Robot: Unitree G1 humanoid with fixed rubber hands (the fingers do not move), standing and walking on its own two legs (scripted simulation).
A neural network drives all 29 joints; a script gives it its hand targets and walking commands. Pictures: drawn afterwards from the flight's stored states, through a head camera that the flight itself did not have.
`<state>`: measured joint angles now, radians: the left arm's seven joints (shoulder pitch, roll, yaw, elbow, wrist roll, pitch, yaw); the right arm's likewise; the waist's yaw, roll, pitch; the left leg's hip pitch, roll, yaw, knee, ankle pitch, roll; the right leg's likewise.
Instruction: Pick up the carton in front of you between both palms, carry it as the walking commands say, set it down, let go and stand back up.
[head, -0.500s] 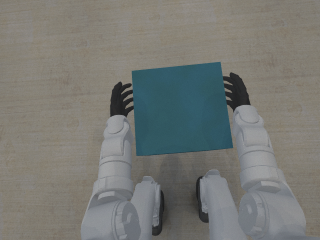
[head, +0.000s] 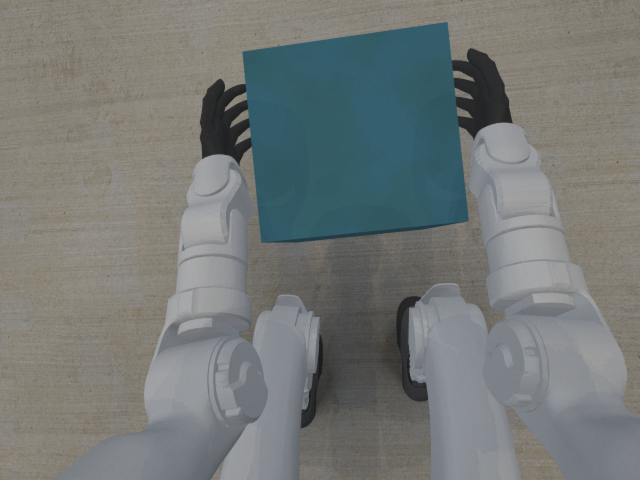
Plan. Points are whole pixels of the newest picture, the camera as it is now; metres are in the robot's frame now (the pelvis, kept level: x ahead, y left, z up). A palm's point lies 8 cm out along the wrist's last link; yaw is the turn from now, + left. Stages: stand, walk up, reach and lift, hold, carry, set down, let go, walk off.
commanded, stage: set down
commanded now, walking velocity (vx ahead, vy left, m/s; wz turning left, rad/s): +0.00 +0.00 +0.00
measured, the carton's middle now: (352, 160) +0.48 -0.02 -0.18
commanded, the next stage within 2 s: none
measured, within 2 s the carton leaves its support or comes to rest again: rests again in 0.88 s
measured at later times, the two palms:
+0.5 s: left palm (256, 168) +0.50 +0.13 -0.25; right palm (451, 133) +0.52 -0.17 -0.26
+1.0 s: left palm (258, 173) +0.50 +0.14 -0.28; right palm (447, 138) +0.52 -0.17 -0.28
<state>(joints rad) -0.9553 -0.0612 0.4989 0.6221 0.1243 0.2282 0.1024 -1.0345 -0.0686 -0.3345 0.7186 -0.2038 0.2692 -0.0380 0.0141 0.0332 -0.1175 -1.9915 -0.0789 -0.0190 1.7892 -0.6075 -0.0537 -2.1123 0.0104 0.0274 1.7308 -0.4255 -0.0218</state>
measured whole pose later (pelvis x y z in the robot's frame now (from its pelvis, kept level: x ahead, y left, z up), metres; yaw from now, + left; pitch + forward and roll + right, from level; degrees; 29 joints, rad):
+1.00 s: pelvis -0.02 +0.01 -0.13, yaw +2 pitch +38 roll +3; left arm -1.30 0.09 0.38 0.90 -0.02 0.18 0.17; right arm -1.45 -0.33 -0.18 1.11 -0.02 0.19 -0.02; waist 0.00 0.04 0.27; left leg -2.24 -0.14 0.00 2.23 -0.65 -0.07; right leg -2.36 -0.02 0.04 2.15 -0.45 -0.01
